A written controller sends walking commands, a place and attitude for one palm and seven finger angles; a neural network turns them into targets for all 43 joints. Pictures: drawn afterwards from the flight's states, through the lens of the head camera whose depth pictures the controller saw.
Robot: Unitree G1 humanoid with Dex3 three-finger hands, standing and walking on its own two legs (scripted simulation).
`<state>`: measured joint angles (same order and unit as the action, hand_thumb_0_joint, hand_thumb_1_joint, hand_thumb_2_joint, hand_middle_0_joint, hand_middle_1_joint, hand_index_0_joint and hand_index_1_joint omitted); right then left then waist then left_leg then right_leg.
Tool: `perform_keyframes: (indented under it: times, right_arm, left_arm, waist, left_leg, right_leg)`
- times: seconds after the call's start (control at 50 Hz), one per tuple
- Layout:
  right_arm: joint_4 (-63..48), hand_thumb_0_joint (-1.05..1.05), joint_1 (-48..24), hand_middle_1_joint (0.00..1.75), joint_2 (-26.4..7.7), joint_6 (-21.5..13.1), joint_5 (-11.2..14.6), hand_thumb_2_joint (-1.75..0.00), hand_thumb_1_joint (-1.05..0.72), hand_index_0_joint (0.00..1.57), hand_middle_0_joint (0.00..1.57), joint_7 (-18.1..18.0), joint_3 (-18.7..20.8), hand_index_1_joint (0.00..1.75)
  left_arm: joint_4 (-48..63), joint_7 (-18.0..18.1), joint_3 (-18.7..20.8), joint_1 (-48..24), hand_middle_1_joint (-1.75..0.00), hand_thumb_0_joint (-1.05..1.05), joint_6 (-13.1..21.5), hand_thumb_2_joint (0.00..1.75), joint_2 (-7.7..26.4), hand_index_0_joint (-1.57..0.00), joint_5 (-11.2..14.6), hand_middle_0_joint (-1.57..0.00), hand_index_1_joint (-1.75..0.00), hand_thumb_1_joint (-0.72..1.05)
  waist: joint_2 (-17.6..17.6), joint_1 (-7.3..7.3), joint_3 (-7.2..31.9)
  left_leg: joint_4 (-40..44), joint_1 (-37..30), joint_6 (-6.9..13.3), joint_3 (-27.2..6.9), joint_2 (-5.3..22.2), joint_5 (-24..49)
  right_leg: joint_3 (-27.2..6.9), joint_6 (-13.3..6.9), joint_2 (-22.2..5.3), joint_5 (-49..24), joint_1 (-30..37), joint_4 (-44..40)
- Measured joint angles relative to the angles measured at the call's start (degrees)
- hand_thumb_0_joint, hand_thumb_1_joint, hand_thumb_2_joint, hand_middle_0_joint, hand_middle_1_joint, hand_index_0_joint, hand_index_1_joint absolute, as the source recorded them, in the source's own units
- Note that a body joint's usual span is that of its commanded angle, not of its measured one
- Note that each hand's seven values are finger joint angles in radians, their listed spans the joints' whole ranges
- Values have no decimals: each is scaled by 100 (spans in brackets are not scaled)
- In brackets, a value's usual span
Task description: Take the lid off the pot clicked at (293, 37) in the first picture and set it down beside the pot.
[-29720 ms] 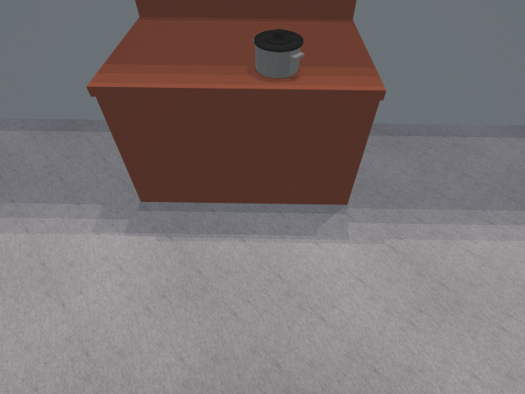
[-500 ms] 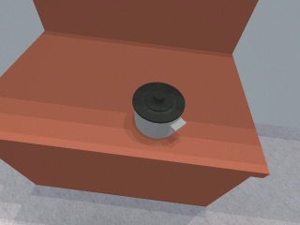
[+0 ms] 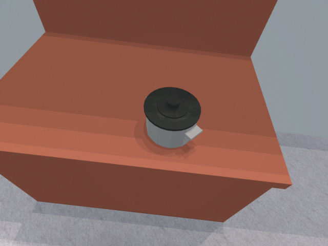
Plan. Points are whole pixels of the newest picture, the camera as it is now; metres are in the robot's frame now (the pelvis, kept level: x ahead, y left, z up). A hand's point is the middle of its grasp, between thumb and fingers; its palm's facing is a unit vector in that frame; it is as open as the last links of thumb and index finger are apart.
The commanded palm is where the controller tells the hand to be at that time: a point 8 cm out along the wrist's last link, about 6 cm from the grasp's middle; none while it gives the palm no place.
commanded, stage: shuffle to correct the standing spot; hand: left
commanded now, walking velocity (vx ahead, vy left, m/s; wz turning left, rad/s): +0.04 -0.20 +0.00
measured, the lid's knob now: (173, 101) +0.51 +0.00 +0.04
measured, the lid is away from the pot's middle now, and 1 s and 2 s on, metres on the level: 0.01 0.01 0.01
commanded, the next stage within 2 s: come to a stop and stand still in 0.72 s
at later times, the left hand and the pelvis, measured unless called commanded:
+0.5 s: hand out of the picture +0.03 +0.18 -0.18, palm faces +0.04 -0.99 -0.16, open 7.3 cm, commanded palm none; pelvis +0.01 +0.00 +0.00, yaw +1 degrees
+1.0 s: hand out of the picture +0.03 +0.20 -0.18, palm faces +0.01 -0.98 -0.19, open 7.4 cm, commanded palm none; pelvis +0.01 +0.02 +0.00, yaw -2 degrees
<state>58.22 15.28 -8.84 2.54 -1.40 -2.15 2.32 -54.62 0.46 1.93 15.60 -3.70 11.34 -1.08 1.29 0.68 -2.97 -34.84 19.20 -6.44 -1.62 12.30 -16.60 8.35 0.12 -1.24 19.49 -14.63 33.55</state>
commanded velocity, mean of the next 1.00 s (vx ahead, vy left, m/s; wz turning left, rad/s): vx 0.02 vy -0.16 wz -0.02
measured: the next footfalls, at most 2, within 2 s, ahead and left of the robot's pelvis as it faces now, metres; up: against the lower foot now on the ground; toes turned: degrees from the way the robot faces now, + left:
left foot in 1.02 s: +0.06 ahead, +0.12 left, +0.00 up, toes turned +3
right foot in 1.28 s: +0.04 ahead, -0.11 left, +0.00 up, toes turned -3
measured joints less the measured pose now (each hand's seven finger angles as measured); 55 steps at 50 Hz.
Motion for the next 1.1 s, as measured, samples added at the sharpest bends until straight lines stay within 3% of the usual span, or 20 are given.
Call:
perform_keyframes:
  times: [0.12, 0.24, 0.38, 0.5, 0.62, 0.86, 0.9, 0.96, 1.04, 1.1]
  right_arm:
    - [19, 0, 40, 30, 46, -6, 12, -90, -90, 20, 20, 0, -18, 30]
    - [24, 0, 13, 30, 74, -36, 16, -90, -90, 20, 20, 1, -27, 30]
    - [23, 0, -96, 30, 43, -22, 28, -90, -91, 20, 20, -14, -14, 30]
    - [-2, 0, -150, 30, 25, -39, 17, -90, -91, 20, 20, -13, -8, 30]
    - [-11, 0, -178, 30, 21, -30, 24, -90, -90, 20, 20, -16, -11, 30]
    - [-24, 0, -196, 30, -10, -15, 23, -90, -90, 20, 20, -26, -10, 30]
    - [15, 0, -231, 30, -88, 5, 55, -90, -90, 20, 20, 0, 46, 30]
    - [-53, 0, -260, 30, -220, 19, 59, -90, -90, 20, 20, -6, 135, 30]
    - [-180, 0, -298, 30, -217, -151, 72, -90, -91, 20, 20, 27, 119, 30]
    - [-245, 0, -217, 30, -34, -239, 10, -90, -91, 20, 20, 46, -3, 30]
  left_arm:
    - [-27, 13, -9, 26, -30, 0, 49, 90, -17, -20, 2, -20, -30, 91]
    - [-80, 24, -21, 53, -30, 0, 45, 90, -59, -20, 14, -20, -30, 92]
    - [-108, 37, -16, 74, -30, 0, 58, 90, -83, -20, 7, -20, -30, 92]
    - [-107, 31, -11, 73, -30, 0, 47, 90, -74, -20, 13, -20, -30, 92]
    - [-82, 32, -6, 67, -30, 0, 68, 90, -64, -20, 12, -20, -30, 92]
    - [-11, 9, 16, 35, -30, 0, 31, 90, -49, -20, 14, -20, -30, 91]
    - [-87, 53, 11, 9, -30, 0, 86, 90, -95, -20, -22, -20, -30, 91]
    - [-103, 126, 21, 82, -30, 0, 175, 89, -168, -20, -92, -20, -30, 91]
    - [-57, 216, 38, 205, -30, 0, 170, 89, -67, -20, -89, -20, -30, 91]
    - [-95, 246, 72, 220, -30, 0, 46, 90, 121, -20, -73, -20, -30, 91]
  waist:
    - [8, -11, -35]
    - [-24, -5, -20]
    - [-19, -33, -16]
    - [-14, -39, 9]
    - [1, -53, -11]
    - [-37, -50, -48]
    - [-89, -101, -28]
    - [-101, -138, 33]
    - [2, -102, 89]
    - [214, -88, 233]
  left_leg:
    - [37, -23, 136, 11, -42, 7]
    - [78, -72, -6, -3, -36, 8]
    - [74, -140, 126, 15, -54, -19]
    - [99, -158, 23, -11, -35, -23]
    - [106, -166, 86, -26, -46, -16]
    - [60, -128, 20, 18, -2, -34]
    - [-379, 19, 144, 119, -29, -256]
    - [-1020, 136, 410, 374, -452, -898]
    - [-403, -165, 687, 719, -887, -274]
    - [-373, -272, 899, 835, -921, -369]
  right_leg:
    - [0, -15, -34, 20, 10, -2]
    - [18, -4, -36, 54, 53, -6]
    - [10, -16, -49, 89, 115, 5]
    - [36, -9, -32, 88, 152, -33]
    - [55, -18, -35, 84, 181, -60]
    - [2, -25, -4, 89, 100, 3]
    - [-62, -9, 7, 60, 67, -4]
    - [-213, 34, -83, 5, 74, -23]
    - [-335, 168, -159, 88, 90, 218]
    - [-673, 21, -29, 861, -220, 1202]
